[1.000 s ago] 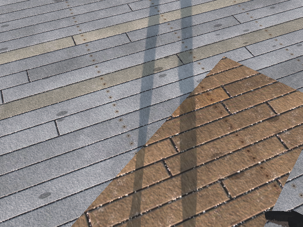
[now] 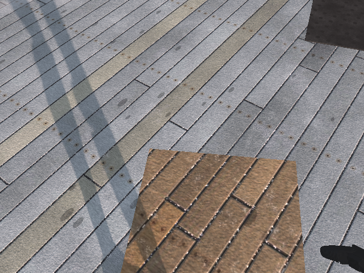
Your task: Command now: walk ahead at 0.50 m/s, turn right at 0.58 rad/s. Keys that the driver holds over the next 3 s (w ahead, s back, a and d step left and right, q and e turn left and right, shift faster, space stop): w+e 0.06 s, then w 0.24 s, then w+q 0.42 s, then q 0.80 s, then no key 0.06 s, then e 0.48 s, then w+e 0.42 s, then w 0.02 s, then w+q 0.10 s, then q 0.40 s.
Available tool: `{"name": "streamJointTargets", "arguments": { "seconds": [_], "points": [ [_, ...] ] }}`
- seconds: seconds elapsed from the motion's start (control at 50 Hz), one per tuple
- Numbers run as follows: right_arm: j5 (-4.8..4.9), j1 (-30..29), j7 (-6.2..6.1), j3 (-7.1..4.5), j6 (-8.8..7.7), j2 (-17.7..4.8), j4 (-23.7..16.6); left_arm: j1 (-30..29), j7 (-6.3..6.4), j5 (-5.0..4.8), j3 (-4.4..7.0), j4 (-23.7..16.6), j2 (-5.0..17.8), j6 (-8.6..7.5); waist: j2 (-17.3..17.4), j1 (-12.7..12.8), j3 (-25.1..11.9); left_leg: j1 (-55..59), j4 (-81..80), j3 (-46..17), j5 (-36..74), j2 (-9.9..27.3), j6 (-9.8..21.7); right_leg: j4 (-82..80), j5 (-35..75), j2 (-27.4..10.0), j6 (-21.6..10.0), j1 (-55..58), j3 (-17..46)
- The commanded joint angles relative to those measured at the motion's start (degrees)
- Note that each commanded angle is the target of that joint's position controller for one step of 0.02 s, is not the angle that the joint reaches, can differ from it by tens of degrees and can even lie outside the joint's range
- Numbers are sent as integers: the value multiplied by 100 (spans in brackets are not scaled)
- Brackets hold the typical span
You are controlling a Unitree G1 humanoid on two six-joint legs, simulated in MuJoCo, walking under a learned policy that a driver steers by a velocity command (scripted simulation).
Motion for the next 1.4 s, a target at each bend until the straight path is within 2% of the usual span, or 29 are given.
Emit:
{"name": "streamJointTargets", "arguments": {
  "seconds": [0.02, 0.08, 0.1, 0.12, 0.14, 0.16, 0.2, 0.22, 0.26, 0.38, 0.48, 0.56, 0.58, 0.6, 0.62, 0.64, 0.7, 0.78, 0.86, 0.98, 1.0, 1.02, 1.04, 1.06, 1.08, 1.12, 1.18, 1.3, 1.4],
  "points": [
    [61, -335, 41, -202, -141, -647, -450, 92, 58, -26, 264, -268, 935, -28, -794, -128, -276, 939, -388, 97, 46, -265, 117, -253, 692, -1342, -778, -359, 1288],
    [36, 550, 14, -352, -214, -844, -231, -44, 53, 30, 203, -297, 714, 0, -965, -641, -520, 2042, -712, 258, -354, -233, 483, 600, 994, -1187, -502, -319, 1366],
    [-74, 1244, -20, -425, -245, -1072, -142, 37, 28, 91, 67, -341, 340, -18, -553, -922, -1168, 3188, -697, -337, -640, 444, 808, 1870, 701, -864, -295, -666, 974],
    [-193, 1831, -14, -556, -188, -1620, 28, 771, 30, -23, -61, -466, -56, -75, 1093, -714, -1902, 5016, -1185, -2783, -1931, 1678, 1724, 3819, -996, -25, 139, -2446, 153],
    [-40, 2010, 59, -511, -155, -1289, 153, 899, 45, -118, -25, -382, 346, -98, 1436, -777, -1774, 5130, -1720, -4196, -3499, 2020, 1975, 4842, -1788, -228, 225, -3486, 197],
    [20, 1719, 58, -390, -136, -869, 91, 420, 44, -117, 82, -361, 762, -87, 777, -884, -1016, 4528, -1825, -3515, -3671, 1796, 1759, 5193, -1298, -461, 223, -3756, 278],
    [-46, 1284, 45, -276, -68, -572, 87, -338, 45, 57, 85, -527, 727, -97, 191, -802, -296, 3426, -1900, -2081, -2318, 1279, 1551, 4867, -631, -765, 213, -3612, -5],
    [-88, 1339, 47, -240, -89, -481, 134, -465, 13, 119, 80, -537, 641, -129, 278, -761, -165, 3008, -1875, -1499, -1065, 1061, 1431, 4525, -482, -909, 186, -3252, 7],
    [-53, 1231, 28, -237, -93, -524, 213, -268, -23, 36, 42, -529, 441, -112, 595, -525, -329, 2827, -2151, -1334, -1101, 978, 1587, 4128, -276, -1049, 229, -3017, -217],
    [97, 1502, -38, -327, -8, -962, 440, -1240, -97, 122, -155, -788, 66, -229, 310, -753, -98, 2474, -2431, -614, -304, 830, 1700, 1898, 870, -1034, 415, -2593, -586],
    [182, 2010, -75, -331, 128, -1003, 672, -1886, -205, 41, -88, -935, 284, -353, 305, -893, -76, 2669, -2084, -706, -197, 886, 1486, 845, 1417, -721, 441, -1940, -615],
    [132, 1911, -110, -261, 179, -815, 661, -668, -116, 98, 171, -615, 772, -399, 242, -95, -737, 2222, -582, -524, 169, 466, 1033, 278, 1197, -873, 15, 328, -536],
    [-11, 1833, -106, -107, 153, -381, 464, 287, -41, 210, 283, -527, 1195, -373, -516, 304, -1603, 1254, 1187, -150, -1129, 28, 772, 415, 1124, -2035, -354, 1819, 578],
    [130, 2483, -124, -4, 66, -38, 302, 529, -71, 237, 349, -396, 1509, -278, -2039, 11, -2116, -476, 2803, 265, -3406, -499, 535, -147, -100, -3130, -1150, 2866, 2747],
    [256, 2275, -142, -153, 65, -636, 409, 420, -93, 173, 237, -374, 977, -272, -1408, 120, -1609, -1041, 3575, -97, -3269, -191, 504, -455, -1065, -2955, -1138, 2412, 2943],
    [274, 1873, -131, -233, 86, -837, 339, 127, -94, 124, 138, -376, 671, -283, -1116, 86, -954, -1215, 3713, -89, -2760, -8, 528, -547, -887, -2723, -935, 1847, 2091],
    [148, 1563, -104, -260, 217, -591, 326, -520, -139, 205, 17, -312, 253, -350, -870, -282, -214, -598, 3296, -57, -1867, 366, 458, -938, 1055, -2083, -618, 442, 489],
    [97, 1385, -83, -220, 390, -314, 81, -872, -72, 203, 122, -151, 477, -430, -647, -583, -24, -441, 2662, 129, -1436, 343, 197, -1132, 3229, -2124, -805, -41, -485],
    [49, 842, 85, -143, 368, -157, -174, -889, 70, 164, 206, -37, 766, -303, -616, -414, -161, 279, 1026, 562, -52, 168, 254, -981, 3715, -1874, -617, -156, -1419],
    [-4, 859, 258, -385, 480, -669, -476, -889, 138, -120, 337, 70, 1084, -122, -657, -657, -513, 1097, 54, 858, -630, -232, 758, 407, 4332, -2078, -285, 478, -1635],
    [-10, 1382, 221, -507, 481, -868, -352, -888, 141, -132, 317, 61, 1001, -86, -464, -929, -777, 1843, -354, 958, -299, -464, 928, 1315, 4228, -1840, -109, 326, -1789],
    [-7, 1818, 94, -654, 495, -1278, -286, -549, 115, 12, 249, 66, 832, -88, 231, -1064, -1103, 2969, -607, 398, 1621, -201, 1203, 2682, 2940, -1410, 260, -451, -1921],
    [-42, 1652, -42, -684, 536, -1806, -457, 30, 43, 416, 46, -70, 226, -93, 1765, -469, -1554, 4523, -59, -1651, 4439, 1278, 2134, 4782, -2318, -558, 714, -2418, -1812],
    [-108, 1582, 22, -592, 481, -1616, -736, 158, -28, 281, 22, -49, 547, -104, 1210, -697, -2808, 4865, -715, -3257, 2857, 1927, 2933, 5778, -2689, -273, 724, -2839, -468],
    [-58, 1305, 77, -525, 448, -1287, -803, -413, -41, 64, 118, -93, 900, -62, 415, -855, -2298, 4403, -1010, -2686, 1844, 1594, 2651, 5793, -2083, -521, 618, -3113, -259],
    [98, 861, 24, -427, 469, -962, -757, -794, 85, 142, 100, -137, 789, 49, -95, -609, -1247, 3142, -1252, -1949, 541, 1085, 2064, 5007, -1288, -844, 586, -3155, -307],
    [-81, 540, -69, -439, 531, -1023, -830, -590, 146, 193, 103, -117, 727, 162, 349, -264, -1005, 1988, -1465, -1565, 628, 760, 1962, 4159, -900, -764, 650, -2339, -352],
    [11, 574, -247, -499, 654, -1091, -842, -972, 158, 187, 31, -149, 510, 228, 382, -448, -1057, 1694, -1541, -1695, -966, 420, 1707, 2848, -259, -558, 804, -1999, -264],
    [10, 673, -228, -503, 753, -1041, -829, -1159, 85, 133, 62, -242, 556, 123, 697, -591, -867, 1814, -1491, -2226, -1620, 357, 1576, 1869, -350, -419, 683, -1647, -224]
  ]
}}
